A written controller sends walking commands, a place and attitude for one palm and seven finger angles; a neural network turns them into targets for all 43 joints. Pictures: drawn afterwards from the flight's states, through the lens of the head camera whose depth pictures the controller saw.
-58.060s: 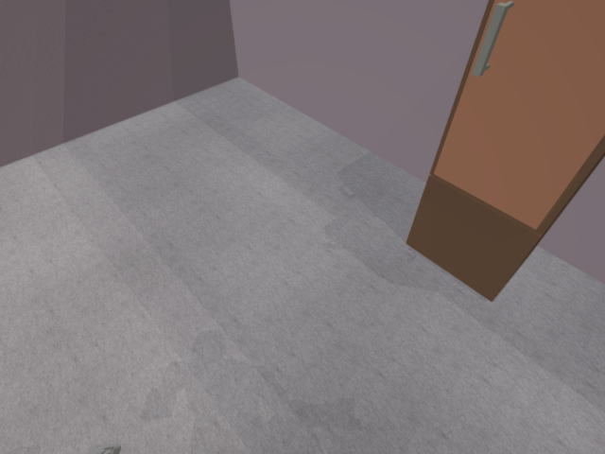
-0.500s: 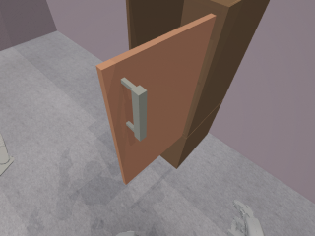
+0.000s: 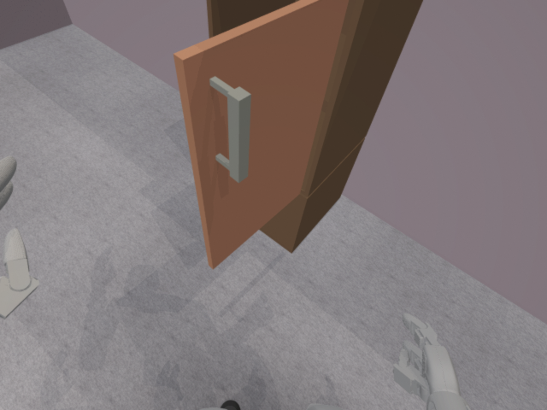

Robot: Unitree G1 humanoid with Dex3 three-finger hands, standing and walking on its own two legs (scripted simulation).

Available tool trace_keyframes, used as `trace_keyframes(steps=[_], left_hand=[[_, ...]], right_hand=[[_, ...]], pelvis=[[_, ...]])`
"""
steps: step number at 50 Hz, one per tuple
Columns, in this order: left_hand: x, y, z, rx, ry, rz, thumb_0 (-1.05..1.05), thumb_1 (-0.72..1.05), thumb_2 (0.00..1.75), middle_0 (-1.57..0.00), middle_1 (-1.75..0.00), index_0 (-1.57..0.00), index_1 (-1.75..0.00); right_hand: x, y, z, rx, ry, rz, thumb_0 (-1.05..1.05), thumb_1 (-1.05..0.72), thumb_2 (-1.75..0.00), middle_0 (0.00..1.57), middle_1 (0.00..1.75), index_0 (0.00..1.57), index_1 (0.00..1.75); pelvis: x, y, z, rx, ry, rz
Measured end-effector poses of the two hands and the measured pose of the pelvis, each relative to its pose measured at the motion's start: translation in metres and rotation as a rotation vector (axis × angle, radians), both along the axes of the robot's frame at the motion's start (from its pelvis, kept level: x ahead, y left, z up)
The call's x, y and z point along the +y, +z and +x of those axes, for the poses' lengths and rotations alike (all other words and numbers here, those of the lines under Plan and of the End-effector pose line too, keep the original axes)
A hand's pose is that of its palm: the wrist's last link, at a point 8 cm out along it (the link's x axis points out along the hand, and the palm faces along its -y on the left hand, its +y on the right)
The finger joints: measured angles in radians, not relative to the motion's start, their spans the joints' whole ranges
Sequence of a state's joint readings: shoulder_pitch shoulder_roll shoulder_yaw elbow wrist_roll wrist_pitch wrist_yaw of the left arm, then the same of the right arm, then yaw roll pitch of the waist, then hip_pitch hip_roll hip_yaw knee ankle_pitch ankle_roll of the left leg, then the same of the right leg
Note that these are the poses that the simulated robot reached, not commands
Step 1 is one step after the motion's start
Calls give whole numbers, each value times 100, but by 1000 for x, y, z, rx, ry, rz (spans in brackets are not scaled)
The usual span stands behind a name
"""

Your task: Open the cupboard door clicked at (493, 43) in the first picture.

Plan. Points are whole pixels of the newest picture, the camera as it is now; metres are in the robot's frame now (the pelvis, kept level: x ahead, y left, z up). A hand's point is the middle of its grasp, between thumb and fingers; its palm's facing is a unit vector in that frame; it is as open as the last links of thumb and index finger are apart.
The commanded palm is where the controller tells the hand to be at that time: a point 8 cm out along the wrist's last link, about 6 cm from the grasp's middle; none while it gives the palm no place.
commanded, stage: stop stepping back and stand still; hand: left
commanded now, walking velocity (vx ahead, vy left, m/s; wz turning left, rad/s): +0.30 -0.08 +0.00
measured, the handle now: (229, 133) +0.48 +0.11 +0.12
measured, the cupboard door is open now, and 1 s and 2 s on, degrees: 86 86 86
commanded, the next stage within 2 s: let the arm hang, fingers relaxed in 0.68 s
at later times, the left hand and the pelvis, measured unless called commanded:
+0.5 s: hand out of the picture +0.10 +0.27 +0.16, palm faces +0.48 -0.79 -0.38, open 7.4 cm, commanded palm +0.04 +0.30 +0.17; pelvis -0.09 +0.00 -0.01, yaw +2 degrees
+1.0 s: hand out of the picture +0.01 +0.20 -0.15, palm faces +0.11 -0.96 -0.25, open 7.4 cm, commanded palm none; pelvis -0.10 +0.00 -0.03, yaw +5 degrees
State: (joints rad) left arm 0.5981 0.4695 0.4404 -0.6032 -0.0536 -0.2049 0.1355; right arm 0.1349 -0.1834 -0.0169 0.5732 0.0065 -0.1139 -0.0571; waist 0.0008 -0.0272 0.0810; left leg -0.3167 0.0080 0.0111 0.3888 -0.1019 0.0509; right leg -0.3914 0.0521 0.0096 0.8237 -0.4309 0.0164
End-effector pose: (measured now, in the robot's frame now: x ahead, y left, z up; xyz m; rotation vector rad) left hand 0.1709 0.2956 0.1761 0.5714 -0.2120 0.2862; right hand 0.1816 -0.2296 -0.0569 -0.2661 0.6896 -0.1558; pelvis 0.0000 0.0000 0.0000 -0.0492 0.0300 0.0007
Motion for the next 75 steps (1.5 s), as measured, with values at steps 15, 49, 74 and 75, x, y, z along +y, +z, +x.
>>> trace_keyframes(steps=[15, 49, 74, 75], left_hand=[[-7, -6, -109, -67, 134, -93, 1, 89, 90, -22, -30, -21, -30], [-30, -279, -155, 973, 256, -475, 0, 91, 90, -20, -29, -19, -30], [-54, -320, -328, 1559, 478, -628, 0, 92, 90, -20, -30, -20, -30], [-55, -321, -325, 1554, 472, -630, 0, 92, 90, -20, -30, -20, -30]], right_hand=[[-12, -28, -115, 82, 3, 30, 1, -90, -90, 20, 30, 21, 30], [1, -92, -166, 315, 57, 73, 1, -91, -90, 20, 30, 20, 30], [33, -100, -282, 751, -40, 130, 0, -91, -90, 20, 30, 20, 30], [35, -100, -282, 748, -40, 134, 0, -91, -90, 20, 30, 20, 30]], pelvis=[[-15, -5, -74, -32, 14, 45], [3, -30, -103, -41, 95, 75], [14, -4, -104, -57, 100, 50], [14, -4, -104, -57, 99, 50]])
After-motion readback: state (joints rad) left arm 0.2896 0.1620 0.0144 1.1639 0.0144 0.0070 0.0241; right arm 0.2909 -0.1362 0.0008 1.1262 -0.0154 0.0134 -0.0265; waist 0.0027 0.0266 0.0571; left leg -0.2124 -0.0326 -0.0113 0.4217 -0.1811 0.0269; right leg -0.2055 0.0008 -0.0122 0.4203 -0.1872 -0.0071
